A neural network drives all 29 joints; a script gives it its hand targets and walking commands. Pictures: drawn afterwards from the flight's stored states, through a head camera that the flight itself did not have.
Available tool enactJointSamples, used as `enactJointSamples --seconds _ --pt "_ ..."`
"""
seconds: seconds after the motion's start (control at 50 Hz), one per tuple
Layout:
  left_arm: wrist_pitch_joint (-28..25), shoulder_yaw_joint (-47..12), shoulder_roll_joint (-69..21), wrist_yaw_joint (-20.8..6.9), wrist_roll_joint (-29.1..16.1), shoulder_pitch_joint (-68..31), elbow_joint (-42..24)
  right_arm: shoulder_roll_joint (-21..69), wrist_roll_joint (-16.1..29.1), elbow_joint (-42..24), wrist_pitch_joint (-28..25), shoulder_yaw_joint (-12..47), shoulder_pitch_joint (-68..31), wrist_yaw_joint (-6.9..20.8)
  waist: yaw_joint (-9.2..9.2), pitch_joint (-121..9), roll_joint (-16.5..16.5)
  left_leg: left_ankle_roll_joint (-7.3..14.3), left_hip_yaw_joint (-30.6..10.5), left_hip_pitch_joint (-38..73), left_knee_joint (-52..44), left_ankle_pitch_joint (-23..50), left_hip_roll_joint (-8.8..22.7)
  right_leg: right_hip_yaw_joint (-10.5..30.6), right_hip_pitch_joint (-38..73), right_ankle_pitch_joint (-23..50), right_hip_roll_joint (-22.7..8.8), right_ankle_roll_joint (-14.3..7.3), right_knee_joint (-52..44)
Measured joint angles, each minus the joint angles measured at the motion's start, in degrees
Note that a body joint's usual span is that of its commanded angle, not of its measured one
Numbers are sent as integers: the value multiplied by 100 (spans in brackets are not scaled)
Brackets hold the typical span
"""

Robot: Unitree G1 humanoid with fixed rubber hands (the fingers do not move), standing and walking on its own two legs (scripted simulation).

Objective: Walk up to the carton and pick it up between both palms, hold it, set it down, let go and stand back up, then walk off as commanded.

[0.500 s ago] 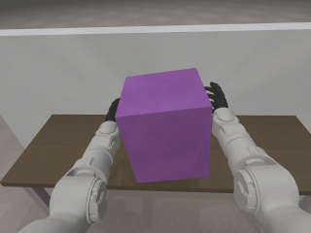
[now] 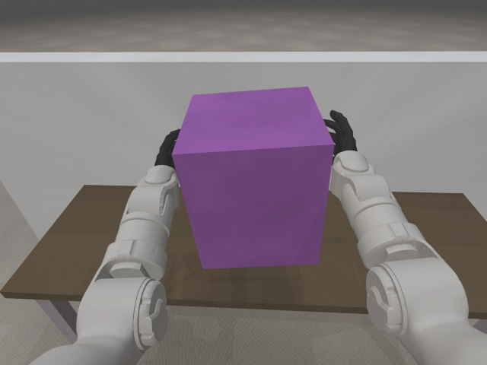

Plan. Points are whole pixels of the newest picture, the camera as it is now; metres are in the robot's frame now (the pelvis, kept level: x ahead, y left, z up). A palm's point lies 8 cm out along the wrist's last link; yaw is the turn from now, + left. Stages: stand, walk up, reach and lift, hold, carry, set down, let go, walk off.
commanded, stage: reach and lift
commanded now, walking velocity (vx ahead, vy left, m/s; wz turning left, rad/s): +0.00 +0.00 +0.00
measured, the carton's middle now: (255, 178) +0.41 +0.02 +0.16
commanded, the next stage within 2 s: hold in 0.74 s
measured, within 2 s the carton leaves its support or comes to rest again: neither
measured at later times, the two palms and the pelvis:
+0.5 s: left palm (172, 176) +0.37 +0.16 +0.19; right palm (354, 162) +0.39 -0.14 +0.21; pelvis -0.01 +0.00 +0.00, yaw +0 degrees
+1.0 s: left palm (166, 166) +0.37 +0.16 +0.21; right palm (355, 153) +0.38 -0.14 +0.23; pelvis -0.01 +0.00 +0.00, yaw +0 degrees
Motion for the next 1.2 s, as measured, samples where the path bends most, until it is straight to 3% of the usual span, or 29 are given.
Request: enactJointSamples --seconds 0.32,0.62,1.2 --pt "243 176 -76 -96 267 2 -167 19 0 -3 91 -9 -2 -14 -197 20 -59 9 -16 160 -11 54 -7 -9 169 48 -4 5 -18" --pt "468 323 -170 -108 410 0 -439 21 0 -6 72 -59 -2 33 -198 101 -59 10 -34 165 -45 77 -7 -21 165 54 0 5 -19" --pt "1046 333 -169 -163 443 1 -890 21 37 -413 604 -27 -2 1 -199 -14 -59 11 -42 195 -45 96 -7 -21 203 72 3 6 -31"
